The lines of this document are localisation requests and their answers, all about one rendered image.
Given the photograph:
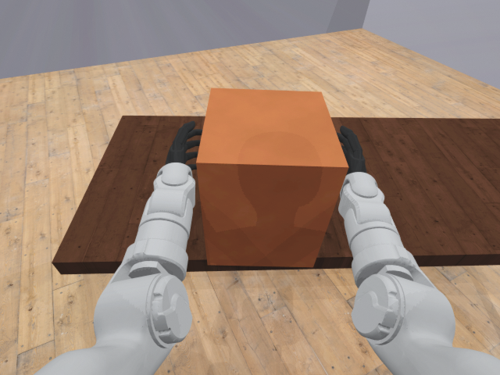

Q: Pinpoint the table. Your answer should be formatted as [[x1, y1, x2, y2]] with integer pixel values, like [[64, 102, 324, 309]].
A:
[[52, 116, 500, 274]]

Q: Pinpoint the right robot upper arm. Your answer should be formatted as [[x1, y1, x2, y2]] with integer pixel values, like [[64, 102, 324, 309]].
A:
[[351, 273, 500, 375]]

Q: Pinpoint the robot right forearm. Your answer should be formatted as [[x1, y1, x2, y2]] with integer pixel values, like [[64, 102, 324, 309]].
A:
[[338, 172, 437, 289]]

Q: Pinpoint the robot left forearm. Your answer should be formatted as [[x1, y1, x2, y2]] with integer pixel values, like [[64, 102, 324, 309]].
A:
[[94, 162, 195, 330]]

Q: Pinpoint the left robot hand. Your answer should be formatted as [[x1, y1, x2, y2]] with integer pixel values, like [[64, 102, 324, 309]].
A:
[[166, 121, 202, 170]]

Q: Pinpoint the left robot upper arm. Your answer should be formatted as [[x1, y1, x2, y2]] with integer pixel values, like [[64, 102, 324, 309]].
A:
[[34, 273, 192, 375]]

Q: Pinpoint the carton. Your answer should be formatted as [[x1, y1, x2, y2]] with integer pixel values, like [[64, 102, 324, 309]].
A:
[[196, 88, 349, 267]]

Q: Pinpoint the right robot hand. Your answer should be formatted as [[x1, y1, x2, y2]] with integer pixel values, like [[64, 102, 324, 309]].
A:
[[336, 126, 367, 175]]

